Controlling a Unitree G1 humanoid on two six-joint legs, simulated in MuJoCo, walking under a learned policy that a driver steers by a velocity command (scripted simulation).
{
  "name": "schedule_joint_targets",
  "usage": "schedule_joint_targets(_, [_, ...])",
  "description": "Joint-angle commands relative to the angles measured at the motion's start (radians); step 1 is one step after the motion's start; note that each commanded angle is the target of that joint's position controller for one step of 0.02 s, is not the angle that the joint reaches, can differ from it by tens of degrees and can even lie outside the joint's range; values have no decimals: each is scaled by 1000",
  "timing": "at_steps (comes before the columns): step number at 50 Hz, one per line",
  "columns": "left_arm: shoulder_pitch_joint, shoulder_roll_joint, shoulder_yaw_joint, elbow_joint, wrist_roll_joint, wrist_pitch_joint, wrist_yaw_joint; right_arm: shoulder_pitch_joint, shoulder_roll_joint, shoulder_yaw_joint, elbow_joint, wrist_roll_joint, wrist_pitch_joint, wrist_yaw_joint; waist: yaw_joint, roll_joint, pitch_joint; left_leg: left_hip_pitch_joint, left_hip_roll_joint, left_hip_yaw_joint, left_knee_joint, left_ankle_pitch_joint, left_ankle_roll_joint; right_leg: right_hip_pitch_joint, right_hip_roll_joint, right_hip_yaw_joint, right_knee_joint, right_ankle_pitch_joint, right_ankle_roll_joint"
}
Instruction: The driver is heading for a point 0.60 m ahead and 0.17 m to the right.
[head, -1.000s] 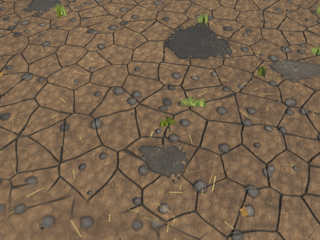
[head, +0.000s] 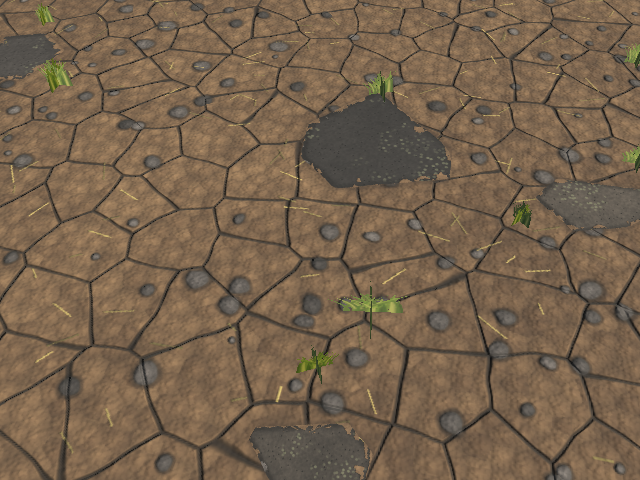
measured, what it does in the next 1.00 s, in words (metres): walks ahead, turning right: right foot, then left foot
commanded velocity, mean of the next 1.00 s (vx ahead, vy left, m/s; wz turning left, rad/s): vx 0.24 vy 0.00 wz -0.38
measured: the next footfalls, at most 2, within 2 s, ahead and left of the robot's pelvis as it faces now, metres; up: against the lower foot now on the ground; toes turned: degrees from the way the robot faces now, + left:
right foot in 0.38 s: +0.37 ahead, -0.18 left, +0.00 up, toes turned -19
left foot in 0.86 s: +0.49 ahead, +0.02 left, +0.00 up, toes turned -24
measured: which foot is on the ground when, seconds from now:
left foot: down 0.00-0.38, up 0.40-0.84, down 0.86-1.00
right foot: up 0.00-0.36, down 0.38-1.00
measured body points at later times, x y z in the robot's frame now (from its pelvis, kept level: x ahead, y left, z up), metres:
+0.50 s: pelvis +0.26 -0.08 -0.01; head +0.32 -0.11 +0.43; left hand +0.49 +0.14 -0.12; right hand +0.29 -0.38 -0.14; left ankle +0.19 +0.10 -0.63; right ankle +0.33 -0.17 -0.74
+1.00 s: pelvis +0.38 -0.08 -0.01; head +0.40 -0.07 +0.44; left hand +0.61 +0.10 -0.12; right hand +0.40 -0.37 -0.12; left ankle +0.45 +0.04 -0.74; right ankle +0.34 -0.17 -0.74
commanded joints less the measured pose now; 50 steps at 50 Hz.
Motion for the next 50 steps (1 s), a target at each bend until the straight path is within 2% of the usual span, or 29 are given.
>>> schedule_joint_targets(1, [105, 30, 18, -27, 4, 30, 8, -21, -90, -15, -28, -6, -26, -9, 48, 114, 8, -26, 292, -201, -280, 45, 146, -68, -73, 54, -37, 80, 3])
schedule_joint_targets(5, [-29, 47, 26, -81, 16, 24, -4, 30, -123, -22, -15, -12, -20, -37, 22, 82, 28, 60, 290, -107, -286, 126, 131, -209, -63, 71, -222, 287, 24])
schedule_joint_targets(9, [-186, 22, 10, -137, 22, 14, -32, 86, -150, -22, -14, -2, -9, -53, -33, 66, 50, 133, 284, -6, -281, 168, 99, -195, -42, -28, -448, 418, 24])
schedule_joint_targets(13, [-301, 16, -1, -211, 19, 15, -63, 165, -173, -30, 2, 11, 21, -58, -73, 60, 81, 311, 336, 33, -206, 238, 86, -260, -23, -85, -554, 321, 2])
schedule_joint_targets(15, [-288, 39, 8, -241, 23, 15, -80, 129, -194, -36, -17, 14, 44, -65, -37, 93, 65, 337, 340, 73, -83, 568, 57, -184, 28, -146, -591, 222, -22])
schedule_joint_targets(16, [-233, 65, 21, -241, 27, 15, -85, 113, -210, -40, -31, 15, 56, -72, -4, 126, 15, 339, 334, 86, 21, 781, 38, -90, 74, -183, -585, 180, -36])
schedule_joint_targets(17, [-110, 106, 43, -219, 24, 12, -89, 93, -218, -42, -44, 15, 66, -79, 60, 140, -57, 319, 314, 97, 185, 893, 16, 59, 123, -200, -614, 188, -58])
schedule_joint_targets(18, [35, 170, 75, -187, 25, 10, -80, 79, -214, -38, -58, 20, 68, -81, 136, 115, -138, 228, 264, 112, 405, 806, -30, 285, 154, -178, -708, 322, -93])
schedule_joint_targets(19, [114, 277, 102, -178, 34, 19, -51, 113, -163, -19, -94, -9, 53, -75, 130, -65, -249, -46, 187, 113, 745, 245, -92, 591, -43, 92, -676, 681, -164])
schedule_joint_targets(20, [49, 349, 99, -234, 61, 16, -47, 220, -58, 16, -132, -19, 19, -55, 22, -238, -441, -381, -26, -56, 1117, -536, -152, 894, -329, 645, -733, 998, -417])
schedule_joint_targets(21, [82, 276, 85, -248, 60, 26, -49, 146, -165, -7, -133, 11, -6, -41, 103, -74, -546, -399, 31, -238, 1159, -502, -128, 886, -301, 590, -773, 973, -403])
schedule_joint_targets(22, [13, 219, 70, -259, 50, 27, -47, 62, -166, -9, -168, 40, -9, -41, 88, -43, -413, -454, 77, -223, 1112, -423, -105, 777, -248, 425, -770, 898, -347])
schedule_joint_targets(23, [-51, 183, 63, -265, 28, 29, -45, 34, -155, -10, -161, 27, 0, -53, 53, 57, -262, -462, 120, -201, 1013, -356, -106, 599, -181, 309, -800, 812, -284])
schedule_joint_targets(24, [-96, 149, 52, -278, 23, 33, -38, 24, -167, -20, -160, 13, 18, -67, 24, 57, -199, -422, 144, -196, 941, -319, -109, 462, -143, 256, -832, 747, -255])
schedule_joint_targets(25, [-120, 145, 49, -289, 36, 38, -36, 34, -175, -26, -165, 10, 38, -71, -6, 48, -165, -350, 149, -195, 904, -300, -110, 345, -117, 225, -861, 729, -246])
schedule_joint_targets(27, [-121, 176, 58, -296, 50, 37, -34, 61, -139, -24, -180, -1, 62, -77, -32, 22, -162, -297, 129, -180, 817, -263, -125, 256, -93, 195, -876, 788, -248])
schedule_joint_targets(29, [-111, 191, 62, -300, 46, 38, -25, 55, -126, -21, -190, -6, 70, -85, -35, -2, -186, -310, 113, -180, 722, -209, -143, 263, -84, 175, -867, 817, -240])
schedule_joint_targets(32, [-113, 179, 54, -306, 37, 55, -7, 7, -124, -18, -205, -5, 82, -87, -15, -34, -208, -316, 117, -187, 599, -107, -158, 281, -74, 165, -858, 695, -207])
schedule_joint_targets(35, [-112, 173, 46, -303, 45, 69, 2, -62, -125, -17, -227, 2, 90, -82, 12, -62, -181, -281, 116, -189, 481, -47, -158, 261, -65, 179, -871, 494, -181])
schedule_joint_targets(37, [-110, 167, 40, -298, 52, 74, 1, -85, -130, -18, -235, 5, 89, -77, 24, -78, -158, -245, 109, -185, 410, -57, -152, 253, -66, 196, -867, 413, -177])
schedule_joint_targets(40, [-103, 150, 26, -289, 53, 76, -5, -87, -134, -21, -242, 4, 77, -67, 27, -92, -143, -179, 88, -169, 301, -118, -130, 276, -78, 233, -809, 441, -172])
schedule_joint_targets(42, [-110, 123, 11, -286, 41, 77, -3, -48, -115, -16, -234, -1, 61, -57, -14, -71, -136, -42, 82, -153, 64, 65, -91, 261, -43, 230, -753, 416, -120])
schedule_joint_targets(43, [-72, 103, 3, -284, 50, 71, -1, -30, -155, -22, -234, -16, 54, -57, -1, -24, -151, 60, 158, -224, 31, 256, -60, 227, 2, 216, -715, 321, -68])
schedule_joint_targets(44, [5, 90, 1, -282, 70, 62, -4, -30, -232, -37, -247, -27, 56, -62, 62, 134, -178, 156, 298, -344, 72, 514, 16, 151, 104, 125, -613, 75, -16])
schedule_joint_targets(45, [16, 86, 1, -285, 64, 58, -4, -42, -181, -24, -232, -27, 65, -64, 73, 265, -184, 133, 369, -420, 58, 507, 131, 121, 142, 50, -575, -103, 31])
schedule_joint_targets(46, [-27, 116, 5, -291, 63, 60, -4, -59, -131, -12, -236, -14, 68, -61, 54, 257, -175, 95, 365, -442, 36, 409, 147, 154, 108, 35, -592, -90, 53])
schedule_joint_targets(47, [-71, 118, 8, -298, 59, 68, -3, -73, -128, -12, -235, -9, 71, -59, 43, 238, -165, 78, 314, -402, 43, 335, 105, 186, 99, 27, -630, -15, 55])
schedule_joint_targets(49, [-89, 109, 9, -299, 64, 95, -6, -84, -137, -12, -242, -3, 71, -54, 36, 198, -135, 1, 231, -311, 61, 164, 24, 269, 88, 45, -701, 118, 43])
schedule_joint_targets(50, [-85, 115, 11, -295, 63, 102, -10, -78, -138, -12, -244, -5, 70, -51, 23, 140, -108, -16, 183, -253, 72, 70, -13, 266, 84, 55, -711, 149, 22])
